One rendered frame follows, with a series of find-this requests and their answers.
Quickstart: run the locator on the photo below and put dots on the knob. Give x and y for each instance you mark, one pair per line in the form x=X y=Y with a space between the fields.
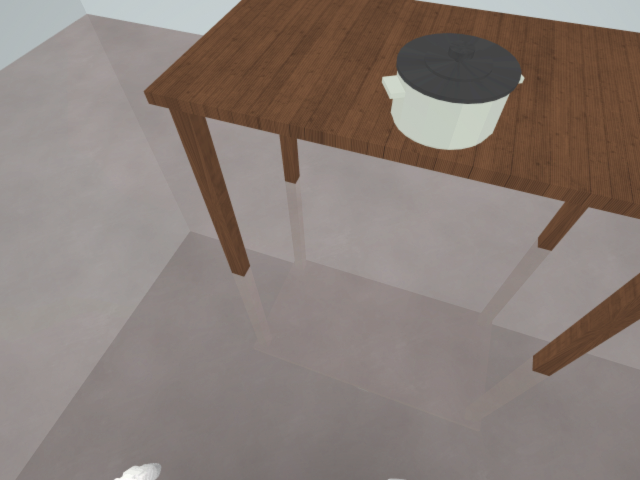
x=461 y=50

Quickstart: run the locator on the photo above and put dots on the pot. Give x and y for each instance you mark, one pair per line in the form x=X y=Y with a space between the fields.
x=440 y=124

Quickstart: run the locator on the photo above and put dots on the lid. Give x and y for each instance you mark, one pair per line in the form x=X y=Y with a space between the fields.
x=424 y=64

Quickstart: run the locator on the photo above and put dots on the table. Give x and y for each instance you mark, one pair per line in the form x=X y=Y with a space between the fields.
x=312 y=70

